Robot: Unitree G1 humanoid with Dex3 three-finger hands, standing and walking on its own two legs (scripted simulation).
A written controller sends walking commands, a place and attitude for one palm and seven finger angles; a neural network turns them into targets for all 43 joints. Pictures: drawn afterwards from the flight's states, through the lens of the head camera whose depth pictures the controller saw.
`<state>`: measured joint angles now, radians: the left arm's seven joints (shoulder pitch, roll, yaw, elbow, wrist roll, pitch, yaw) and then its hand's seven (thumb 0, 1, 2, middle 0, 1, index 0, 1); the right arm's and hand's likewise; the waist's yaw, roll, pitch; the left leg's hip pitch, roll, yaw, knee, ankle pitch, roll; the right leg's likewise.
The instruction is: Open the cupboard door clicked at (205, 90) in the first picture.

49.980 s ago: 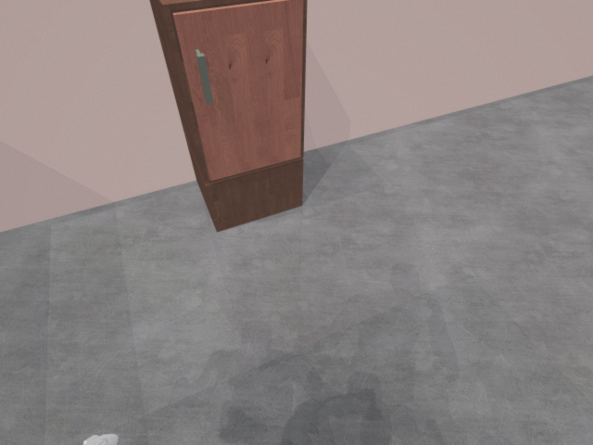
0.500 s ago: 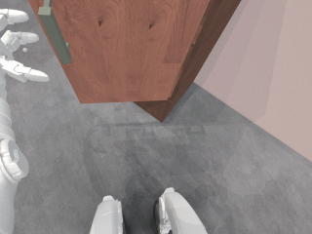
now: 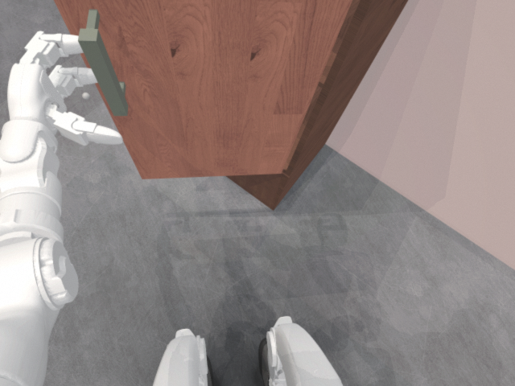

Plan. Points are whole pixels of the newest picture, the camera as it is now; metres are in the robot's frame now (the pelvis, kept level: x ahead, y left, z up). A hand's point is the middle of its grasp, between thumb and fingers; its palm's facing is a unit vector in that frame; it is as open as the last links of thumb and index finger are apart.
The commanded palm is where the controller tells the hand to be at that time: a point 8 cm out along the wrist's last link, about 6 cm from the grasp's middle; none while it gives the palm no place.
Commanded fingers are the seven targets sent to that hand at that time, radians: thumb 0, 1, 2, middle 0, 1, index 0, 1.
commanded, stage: slide the fingers in behind the handle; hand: left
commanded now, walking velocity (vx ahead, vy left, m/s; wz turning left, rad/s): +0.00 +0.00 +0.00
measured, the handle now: (108, 67) +0.58 +0.18 +0.06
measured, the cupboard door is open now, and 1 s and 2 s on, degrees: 42 42 44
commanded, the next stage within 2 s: close the thumb around the handle in 0.86 s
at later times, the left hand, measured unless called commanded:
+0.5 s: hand (116, 95) +0.53 +0.16 +0.07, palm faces +0.00 -1.00 -0.02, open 14.0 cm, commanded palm +0.50 +0.21 +0.06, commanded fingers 0.00 -0.50 0.30 -0.30 -1.20 -0.30 -1.20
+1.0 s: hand (119, 97) +0.52 +0.16 +0.07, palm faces +0.00 -1.00 -0.03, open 14.0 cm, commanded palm +0.50 +0.20 +0.06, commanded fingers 0.00 -0.33 0.37 -0.31 -1.22 -0.31 -1.22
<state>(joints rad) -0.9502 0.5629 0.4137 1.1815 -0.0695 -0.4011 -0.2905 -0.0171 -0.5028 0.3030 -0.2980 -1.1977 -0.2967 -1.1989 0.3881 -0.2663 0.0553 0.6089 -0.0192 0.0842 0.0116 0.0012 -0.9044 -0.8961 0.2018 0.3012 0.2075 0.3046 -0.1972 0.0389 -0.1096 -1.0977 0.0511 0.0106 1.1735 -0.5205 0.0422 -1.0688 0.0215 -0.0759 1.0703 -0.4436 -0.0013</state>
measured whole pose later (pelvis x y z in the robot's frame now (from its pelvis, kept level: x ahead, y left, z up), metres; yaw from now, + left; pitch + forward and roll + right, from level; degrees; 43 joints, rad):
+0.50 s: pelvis +0.00 -0.01 +0.00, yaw +0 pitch +25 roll -3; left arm -0.95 0.48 0.38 1.18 -0.05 -0.43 -0.20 -0.02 -0.50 0.30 -0.30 -1.20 -0.30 -1.20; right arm 0.38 -0.26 0.04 0.62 -0.03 0.08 0.02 0.00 -0.91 -0.90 0.20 0.30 0.21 0.30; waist -0.20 0.04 -0.12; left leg -1.09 0.05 0.01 1.17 -0.52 0.03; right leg -1.07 0.02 -0.07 1.08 -0.45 -0.01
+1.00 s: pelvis +0.00 -0.01 +0.00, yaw +1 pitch +25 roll -3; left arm -0.96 0.48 0.38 1.20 -0.05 -0.44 -0.19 -0.02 -0.50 0.30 -0.30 -1.20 -0.30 -1.20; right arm 0.38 -0.27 0.04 0.62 -0.03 0.07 0.01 0.00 -0.91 -0.90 0.20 0.30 0.21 0.30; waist -0.20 0.04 -0.12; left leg -1.10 0.05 0.01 1.18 -0.51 0.03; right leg -1.08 0.02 -0.08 1.10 -0.45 -0.02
